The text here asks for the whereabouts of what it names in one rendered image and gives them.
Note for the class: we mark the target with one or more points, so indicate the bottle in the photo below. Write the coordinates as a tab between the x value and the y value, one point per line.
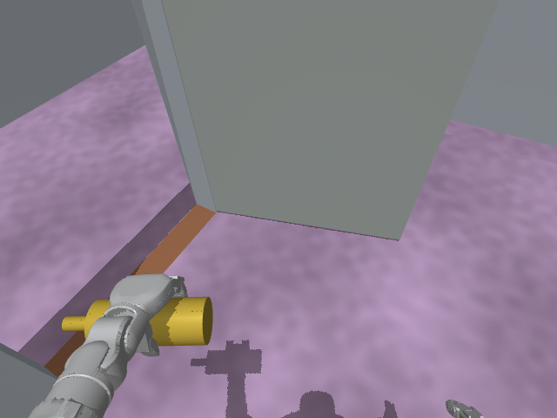
185	321

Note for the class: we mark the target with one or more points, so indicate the left robot hand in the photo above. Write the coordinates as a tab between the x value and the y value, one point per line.
151	293

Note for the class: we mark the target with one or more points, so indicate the left robot arm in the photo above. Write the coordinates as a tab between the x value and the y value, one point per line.
96	369

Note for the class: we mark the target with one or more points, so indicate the right robot hand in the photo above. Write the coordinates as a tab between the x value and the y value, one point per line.
460	410

